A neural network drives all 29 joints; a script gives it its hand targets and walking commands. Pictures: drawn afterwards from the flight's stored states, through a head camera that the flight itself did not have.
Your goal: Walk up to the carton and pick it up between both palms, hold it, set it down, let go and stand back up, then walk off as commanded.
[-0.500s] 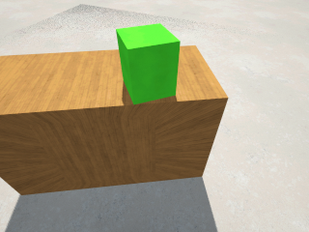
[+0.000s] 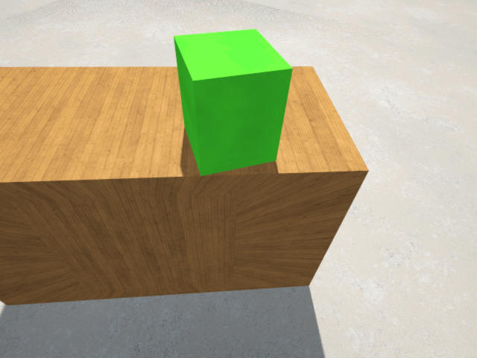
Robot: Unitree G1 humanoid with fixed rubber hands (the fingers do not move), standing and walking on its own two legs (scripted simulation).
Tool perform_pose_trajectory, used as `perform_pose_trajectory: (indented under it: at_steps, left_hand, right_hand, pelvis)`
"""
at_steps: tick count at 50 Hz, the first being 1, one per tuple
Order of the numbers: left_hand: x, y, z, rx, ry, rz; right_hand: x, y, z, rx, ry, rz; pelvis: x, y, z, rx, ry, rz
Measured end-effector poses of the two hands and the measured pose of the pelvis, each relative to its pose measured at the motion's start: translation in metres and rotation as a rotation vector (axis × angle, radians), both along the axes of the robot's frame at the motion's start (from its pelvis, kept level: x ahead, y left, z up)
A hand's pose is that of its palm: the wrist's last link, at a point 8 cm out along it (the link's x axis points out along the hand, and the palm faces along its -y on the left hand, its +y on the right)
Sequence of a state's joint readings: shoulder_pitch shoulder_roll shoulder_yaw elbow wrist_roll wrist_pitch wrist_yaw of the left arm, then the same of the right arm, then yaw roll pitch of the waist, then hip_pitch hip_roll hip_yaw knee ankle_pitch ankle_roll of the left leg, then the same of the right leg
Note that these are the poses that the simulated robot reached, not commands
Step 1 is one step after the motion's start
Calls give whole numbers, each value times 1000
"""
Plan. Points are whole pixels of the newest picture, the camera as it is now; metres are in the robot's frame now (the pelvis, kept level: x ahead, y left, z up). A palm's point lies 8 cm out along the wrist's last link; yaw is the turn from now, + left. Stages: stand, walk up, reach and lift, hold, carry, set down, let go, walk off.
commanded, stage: walk up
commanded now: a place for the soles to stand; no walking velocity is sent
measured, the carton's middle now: (228, 102) +0.68 +0.06 +0.08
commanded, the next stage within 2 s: none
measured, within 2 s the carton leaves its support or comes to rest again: neither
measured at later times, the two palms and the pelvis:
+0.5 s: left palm (78, 350) +0.18 +0.30 -0.12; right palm (410, 332) +0.23 -0.30 -0.10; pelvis +0.12 -0.01 -0.01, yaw +6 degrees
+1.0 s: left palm (102, 301) +0.25 +0.27 -0.09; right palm (401, 275) +0.35 -0.33 -0.11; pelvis +0.23 -0.04 +0.00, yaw +6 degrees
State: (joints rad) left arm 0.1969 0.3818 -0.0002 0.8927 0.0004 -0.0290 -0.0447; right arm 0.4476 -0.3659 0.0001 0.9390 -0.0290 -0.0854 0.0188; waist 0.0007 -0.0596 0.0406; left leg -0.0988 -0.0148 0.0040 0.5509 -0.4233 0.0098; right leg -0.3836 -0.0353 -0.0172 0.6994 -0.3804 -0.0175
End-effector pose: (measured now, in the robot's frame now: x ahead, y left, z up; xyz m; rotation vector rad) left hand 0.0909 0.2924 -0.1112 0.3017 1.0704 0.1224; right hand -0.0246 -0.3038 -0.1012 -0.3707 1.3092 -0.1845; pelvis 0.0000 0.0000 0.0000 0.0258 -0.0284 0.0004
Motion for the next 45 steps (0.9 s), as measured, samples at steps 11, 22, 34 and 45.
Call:
perform_pose_trajectory:
  at_steps: [11,22,34,45]
  left_hand:
    - [39,-8,32,91,-20,36]
    - [75,5,7,47,-15,83]
    - [129,-22,-11,-5,7,82]
    - [149,-29,21,96,70,123]
  right_hand:
    - [151,-20,-9,60,-201,121]
    - [248,-1,-1,26,-288,209]
    - [259,-34,7,-30,-189,172]
    - [328,-44,-11,49,-168,189]
  pelvis:
    - [55,-24,4,-1,-8,44]
    - [104,-9,-8,-38,-6,95]
    - [156,-28,-10,-4,-23,88]
    - [210,-49,1,1,12,108]
